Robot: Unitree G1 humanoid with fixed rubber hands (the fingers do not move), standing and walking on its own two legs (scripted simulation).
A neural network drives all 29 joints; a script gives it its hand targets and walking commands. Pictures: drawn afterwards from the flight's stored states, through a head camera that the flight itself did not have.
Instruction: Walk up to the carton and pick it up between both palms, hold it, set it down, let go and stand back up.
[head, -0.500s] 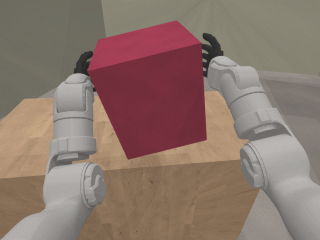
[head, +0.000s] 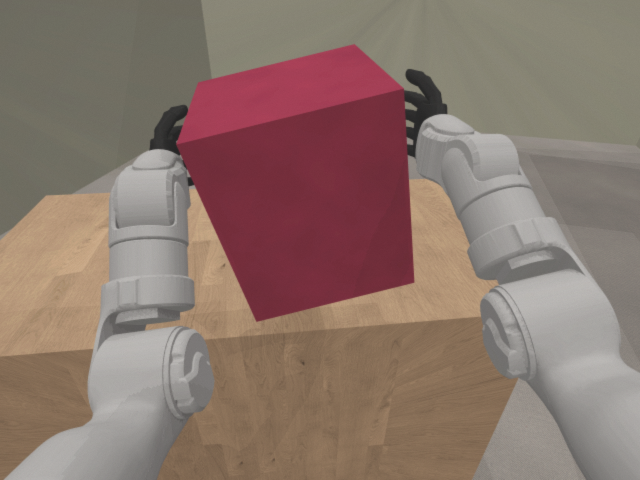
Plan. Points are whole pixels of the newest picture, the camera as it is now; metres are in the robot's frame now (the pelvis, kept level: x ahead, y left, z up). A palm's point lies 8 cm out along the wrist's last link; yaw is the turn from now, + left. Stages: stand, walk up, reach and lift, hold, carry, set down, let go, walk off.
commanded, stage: hold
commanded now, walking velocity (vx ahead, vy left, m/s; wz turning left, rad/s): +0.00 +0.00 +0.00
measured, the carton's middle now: (305, 182) +0.40 +0.00 +0.26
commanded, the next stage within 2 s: none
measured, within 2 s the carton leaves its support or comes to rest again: neither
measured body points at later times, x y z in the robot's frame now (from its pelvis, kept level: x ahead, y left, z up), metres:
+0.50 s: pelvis +0.00 +0.00 +0.00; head -0.10 +0.02 +0.44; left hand +0.38 +0.17 +0.31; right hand +0.38 -0.13 +0.34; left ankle +0.03 +0.12 -0.75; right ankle +0.00 -0.09 -0.75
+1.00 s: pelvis +0.00 +0.00 +0.00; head -0.09 +0.02 +0.44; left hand +0.39 +0.17 +0.30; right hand +0.38 -0.14 +0.33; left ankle +0.03 +0.12 -0.75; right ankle +0.00 -0.09 -0.75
